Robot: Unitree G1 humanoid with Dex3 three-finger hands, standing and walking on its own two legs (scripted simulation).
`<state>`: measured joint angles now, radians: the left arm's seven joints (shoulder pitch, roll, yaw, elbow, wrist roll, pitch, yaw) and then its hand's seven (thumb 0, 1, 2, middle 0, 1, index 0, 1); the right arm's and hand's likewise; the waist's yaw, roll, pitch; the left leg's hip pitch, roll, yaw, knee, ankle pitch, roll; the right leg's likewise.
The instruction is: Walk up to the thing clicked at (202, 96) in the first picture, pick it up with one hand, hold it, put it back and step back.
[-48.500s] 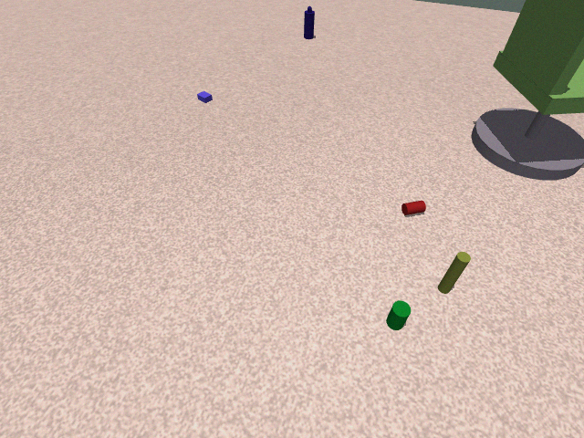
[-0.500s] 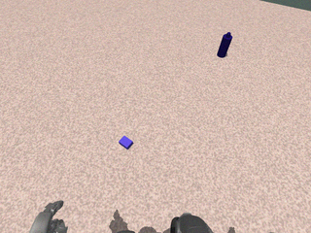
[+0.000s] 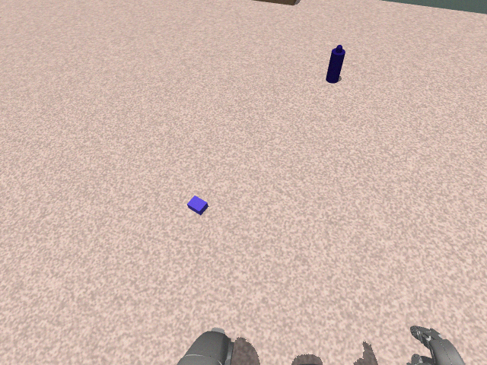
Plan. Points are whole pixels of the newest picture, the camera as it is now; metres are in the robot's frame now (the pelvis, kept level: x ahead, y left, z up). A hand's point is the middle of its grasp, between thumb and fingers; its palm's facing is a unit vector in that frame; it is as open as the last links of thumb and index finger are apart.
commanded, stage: step back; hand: left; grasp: from above
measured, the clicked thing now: (197, 205) +0.84 +0.30 -0.74
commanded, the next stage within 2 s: stand in 1.46 s
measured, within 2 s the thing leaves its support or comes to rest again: neither
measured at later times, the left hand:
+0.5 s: hand out of the picture -0.08 +0.26 -0.15, palm faces +0.02 -0.93 -0.38, open 7.4 cm
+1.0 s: hand out of the picture -0.13 +0.27 -0.14, palm faces +0.02 -0.93 -0.38, open 7.4 cm
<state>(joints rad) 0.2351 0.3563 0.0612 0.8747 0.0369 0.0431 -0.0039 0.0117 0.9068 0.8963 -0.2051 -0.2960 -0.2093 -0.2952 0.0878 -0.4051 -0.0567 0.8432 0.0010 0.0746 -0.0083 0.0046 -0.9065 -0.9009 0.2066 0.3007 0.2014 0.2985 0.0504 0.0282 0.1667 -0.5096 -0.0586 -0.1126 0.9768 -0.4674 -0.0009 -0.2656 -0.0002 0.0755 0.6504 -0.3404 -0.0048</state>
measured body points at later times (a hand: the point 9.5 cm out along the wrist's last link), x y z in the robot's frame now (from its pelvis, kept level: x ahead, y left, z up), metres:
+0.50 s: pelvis -0.16 -0.01 +0.00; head -0.11 +0.00 +0.45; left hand -0.08 +0.31 -0.12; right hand -0.03 -0.32 -0.11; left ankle -0.11 +0.13 -0.73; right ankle -0.20 -0.14 -0.71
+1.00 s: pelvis -0.19 -0.02 +0.01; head -0.17 -0.01 +0.46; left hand -0.13 +0.31 -0.11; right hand -0.14 -0.32 -0.11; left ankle -0.19 +0.12 -0.73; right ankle -0.18 -0.13 -0.71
